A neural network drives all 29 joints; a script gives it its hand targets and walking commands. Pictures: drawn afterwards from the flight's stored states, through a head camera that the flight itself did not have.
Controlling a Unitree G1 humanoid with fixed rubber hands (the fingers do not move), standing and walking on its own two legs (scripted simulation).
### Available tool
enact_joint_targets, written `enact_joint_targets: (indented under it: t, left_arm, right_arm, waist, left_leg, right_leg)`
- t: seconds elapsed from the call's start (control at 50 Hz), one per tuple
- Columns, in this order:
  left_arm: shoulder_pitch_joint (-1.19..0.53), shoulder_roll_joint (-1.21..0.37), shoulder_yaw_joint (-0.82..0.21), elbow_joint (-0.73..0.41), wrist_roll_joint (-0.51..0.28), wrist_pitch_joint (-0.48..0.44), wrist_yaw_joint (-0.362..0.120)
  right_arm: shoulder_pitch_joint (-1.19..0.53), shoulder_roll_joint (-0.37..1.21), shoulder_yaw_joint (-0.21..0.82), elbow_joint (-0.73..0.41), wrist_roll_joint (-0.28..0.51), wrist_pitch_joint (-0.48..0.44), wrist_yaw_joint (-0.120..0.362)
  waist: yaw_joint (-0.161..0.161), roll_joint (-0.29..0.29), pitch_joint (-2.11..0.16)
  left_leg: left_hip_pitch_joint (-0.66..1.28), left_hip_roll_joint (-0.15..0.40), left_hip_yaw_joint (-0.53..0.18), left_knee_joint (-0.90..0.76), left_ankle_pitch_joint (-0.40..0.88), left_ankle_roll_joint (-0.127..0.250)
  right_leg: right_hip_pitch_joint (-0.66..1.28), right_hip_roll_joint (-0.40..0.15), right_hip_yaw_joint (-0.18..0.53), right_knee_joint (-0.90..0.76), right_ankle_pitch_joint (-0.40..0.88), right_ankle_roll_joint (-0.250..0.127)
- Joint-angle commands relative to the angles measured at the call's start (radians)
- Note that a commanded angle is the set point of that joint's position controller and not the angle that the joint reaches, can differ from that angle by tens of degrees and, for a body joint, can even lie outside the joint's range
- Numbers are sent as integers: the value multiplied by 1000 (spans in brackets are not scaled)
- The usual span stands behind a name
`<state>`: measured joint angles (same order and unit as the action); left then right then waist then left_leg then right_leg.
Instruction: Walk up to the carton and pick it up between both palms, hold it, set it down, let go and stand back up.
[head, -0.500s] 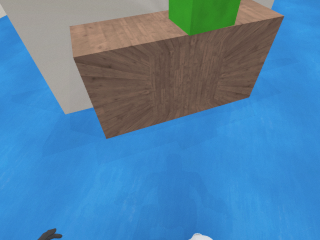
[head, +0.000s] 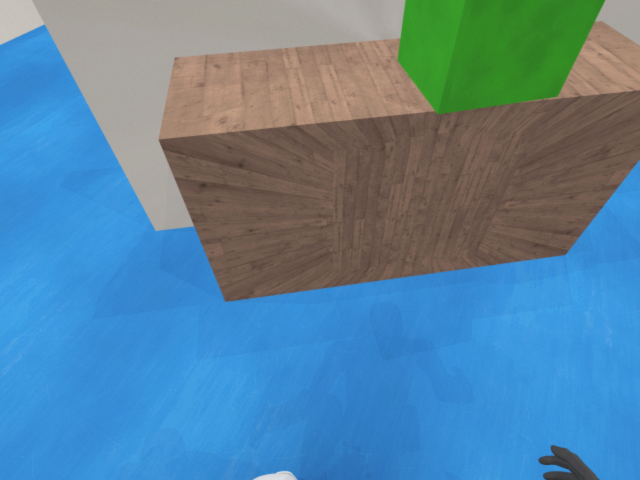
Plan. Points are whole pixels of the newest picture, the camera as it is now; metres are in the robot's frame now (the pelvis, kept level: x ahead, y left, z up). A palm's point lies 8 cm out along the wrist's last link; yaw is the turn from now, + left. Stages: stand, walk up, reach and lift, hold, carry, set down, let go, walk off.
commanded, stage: walk up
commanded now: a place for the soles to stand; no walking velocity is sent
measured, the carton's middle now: (488, 20) +1.07 -0.35 +0.10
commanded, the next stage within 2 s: none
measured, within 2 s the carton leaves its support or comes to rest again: neither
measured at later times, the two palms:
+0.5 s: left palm (233, 393) +0.25 +0.15 -0.06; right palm out of the picture +0.25 -0.48 -0.10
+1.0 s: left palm (270, 318) +0.38 +0.12 -0.10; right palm out of the picture +0.44 -0.52 -0.06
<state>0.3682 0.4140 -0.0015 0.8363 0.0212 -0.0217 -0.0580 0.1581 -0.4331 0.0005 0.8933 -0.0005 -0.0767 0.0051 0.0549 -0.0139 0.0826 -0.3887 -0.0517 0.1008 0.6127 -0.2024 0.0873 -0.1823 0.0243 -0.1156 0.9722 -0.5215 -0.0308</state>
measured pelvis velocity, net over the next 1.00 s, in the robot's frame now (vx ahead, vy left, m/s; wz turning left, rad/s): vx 0.36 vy -0.20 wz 0.09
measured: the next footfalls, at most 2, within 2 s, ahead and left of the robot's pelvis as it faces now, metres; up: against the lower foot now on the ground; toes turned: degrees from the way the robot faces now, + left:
right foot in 0.32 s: +0.27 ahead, -0.26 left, +0.00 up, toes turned -2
left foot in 0.82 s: +0.45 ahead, -0.08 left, +0.00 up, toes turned +6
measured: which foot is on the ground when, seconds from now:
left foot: down 0.00-0.34, up 0.36-0.80, down 0.82-1.00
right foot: up 0.00-0.30, down 0.32-0.84, up 0.86-1.00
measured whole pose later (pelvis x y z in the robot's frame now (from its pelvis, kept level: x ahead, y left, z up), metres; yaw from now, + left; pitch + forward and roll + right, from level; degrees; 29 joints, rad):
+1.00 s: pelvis +0.36 -0.20 +0.01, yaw +5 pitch -5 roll +0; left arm 0.32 0.46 0.00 0.80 0.02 -0.01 -0.07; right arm 0.29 -0.43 0.00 0.89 0.00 -0.09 -0.01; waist 0.00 -0.06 0.10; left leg -0.29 0.00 0.02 0.59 -0.23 0.04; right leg -0.38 -0.02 0.02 1.06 -0.43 -0.06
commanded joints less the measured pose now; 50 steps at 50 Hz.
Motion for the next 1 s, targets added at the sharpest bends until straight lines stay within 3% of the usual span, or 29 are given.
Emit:
enact_joint_targets:
  t: [0.0,0.04,0.06,0.1,0.12,0.18,0.2,0.24,0.28,0.3,0.32,0.34,0.36,0.38,0.4,0.42,0.52,0.54,0.56,0.64,0.66,0.7,0.76,0.78,0.8,0.82,0.84,0.92,0.98]
  left_arm:
    - [-61,253,105,-106,-10,-13,11]
    - [-22,233,113,-67,-9,1,-11]
    - [-36,212,120,-90,-6,8,-23]
    - [-78,208,125,-101,-2,19,-42]
    - [-103,214,124,-98,4,19,-50]
    - [-159,224,124,-89,13,8,-61]
    - [-161,204,125,-89,8,5,-59]
    - [-176,228,128,-75,9,-2,-56]
    - [-20,218,127,-34,9,-24,-38]
    - [88,308,164,-7,14,-37,-22]
    - [136,392,173,-11,19,-41,-10]
    - [109,413,177,-28,4,-38,-3]
    - [70,374,177,-67,3,-32,-1]
    - [4,328,163,-68,-1,-28,2]
    - [-23,291,155,-71,-5,-31,9]
    - [-30,250,134,-80,-4,-35,6]
    - [-21,253,127,-100,1,-33,1]
    - [18,261,134,-96,-5,-35,5]
    - [18,248,125,-94,-9,-36,8]
    - [-4,255,121,-107,-6,-27,7]
    - [18,241,113,-111,0,-26,7]
    - [-9,244,112,-109,2,-22,13]
    - [-38,241,100,-126,-1,-19,19]
    - [-1,204,92,-142,-8,-20,18]
    - [17,162,87,-149,-7,-21,22]
    - [51,158,87,-149,-11,-19,21]
    - [17,271,105,-137,2,1,20]
    - [37,247,121,-75,0,22,-3]
    - [9,243,124,-56,1,33,-24]
  right_arm:
    - [189,-268,-125,-53,15,-20,-54]
    - [118,-250,-103,-46,15,-33,-45]
    - [106,-248,-101,-48,-2,-34,-38]
    - [70,-268,-110,-73,-7,-40,-26]
    - [48,-303,-122,-79,-5,-41,-22]
    - [132,-305,-121,-66,-1,-37,-12]
    - [118,-332,-133,-79,-5,-40,-15]
    - [84,-328,-132,-85,-5,-35,-16]
    - [47,-299,-114,-93,-1,-31,-17]
    - [125,-205,-87,-90,8,-27,-17]
    - [184,-134,-64,-95,11,-29,-18]
    - [195,-197,-72,-93,20,-23,-32]
    - [188,-223,-78,-68,20,-31,-35]
    - [183,-239,-79,-58,20,-30,-34]
    - [216,-221,-83,-54,30,-27,-29]
    - [220,-207,-83,-55,17,-25,-22]
    - [127,-178,-83,-79,4,-16,-12]
    - [115,-181,-88,-82,5,-9,-11]
    - [124,-185,-81,-76,2,-9,-9]
    - [96,-164,-82,-93,2,1,-14]
    - [40,-147,-74,-103,-2,-6,-11]
    - [67,-161,-77,-110,6,-10,-8]
    - [220,-181,-93,-50,1,-23,-21]
    - [293,-212,-109,-28,-12,-22,-32]
    - [392,-270,-144,-21,-22,-23,-42]
    - [388,-349,-150,-51,-26,-24,-51]
    - [313,-330,-147,-62,13,-22,-56]
    - [154,-267,-118,-86,5,-25,-44]
    - [157,-295,-118,-77,10,-35,-36]
  waist:
    - [-87,-65,-85]
    - [-44,5,70]
    - [-60,85,33]
    - [-49,150,23]
    - [-54,222,67]
    - [-106,175,-17]
    - [-84,244,-5]
    - [-68,135,-1]
    - [33,72,-101]
    - [86,-173,-171]
    - [93,-371,-211]
    - [73,-331,-237]
    - [66,-286,-225]
    - [28,-155,-124]
    - [4,-186,-121]
    - [-15,-147,-102]
    - [17,-190,19]
    - [41,-122,-1]
    - [18,-111,1]
    - [0,-181,-31]
    - [15,-135,13]
    - [3,-101,1]
    - [-90,-52,-76]
    - [-139,33,-131]
    - [-172,139,-194]
    - [-132,250,-157]
    - [-132,13,-122]
    - [-56,113,28]
    - [-62,148,60]
  left_leg:
    - [401,388,-526,-288,61,217]
    - [100,278,-341,-347,84,126]
    - [119,253,-300,-350,55,142]
    - [50,245,-293,-383,-215,149]
    - [6,259,-296,-400,-262,136]
    - [64,225,-259,-349,-310,111]
    - [30,274,-286,-355,-345,108]
    - [24,272,-276,-309,-324,103]
    - [12,249,-202,-73,-126,50]
    - [-60,125,-94,221,-55,-5]
    - [-281,-20,-63,464,-331,-54]
    - [-400,-16,-102,538,-384,-54]
    - [-382,30,-126,590,-326,-53]
    - [-363,59,-161,586,-244,-53]
    - [-321,73,-170,521,-190,-54]
    - [-246,94,-156,477,-182,-47]
    - [-269,66,-137,273,-122,-74]
    - [-280,73,-150,247,-56,-70]
    - [-295,59,-142,228,-44,-69]
    - [-166,73,-74,120,-3,-83]
    - [-125,70,-43,92,8,-66]
    - [-101,64,-34,28,-6,-44]
    - [264,35,-30,-92,59,-20]
    - [420,63,-94,-130,34,21]
    - [583,209,-348,-181,-139,89]
    - [610,438,-792,-262,-116,174]
    - [489,480,-849,-347,-329,169]
    - [133,315,-483,-369,-344,131]
    - [75,257,-410,-400,-322,113]
  right_leg:
    - [-494,-131,217,252,100,42]
    - [-346,-138,181,105,199,21]
    - [-358,-129,134,73,192,28]
    - [-317,-147,137,-78,190,39]
    - [-331,-165,133,-134,231,42]
    - [-276,-145,97,-260,293,45]
    - [-226,-181,129,-268,300,33]
    - [-162,-141,85,-329,286,34]
    - [29,-140,126,-472,321,-1]
    - [178,-180,234,-552,229,-36]
    - [349,-345,557,-649,51,-81]
    - [398,-404,705,-711,-30,-138]
    - [344,-388,620,-682,-17,-168]
    - [241,-345,494,-653,98,-123]
    - [204,-274,381,-627,251,-79]
    - [140,-267,303,-606,378,-103]
    - [61,-263,310,-710,265,-176]
    - [96,-282,308,-735,225,-96]
    - [125,-250,280,-728,332,-80]
    - [121,-238,195,-683,494,-80]
    - [63,-288,232,-710,491,-81]
    - [104,-254,203,-642,539,-77]
    - [-28,-205,104,-369,716,-45]
    - [-141,-152,82,-195,658,-25]
    - [-330,-91,66,20,358,2]
    - [-515,10,125,208,-39,57]
    - [-492,-59,206,203,-19,23]
    - [-377,-117,206,145,117,25]
    - [-388,-110,170,56,233,41]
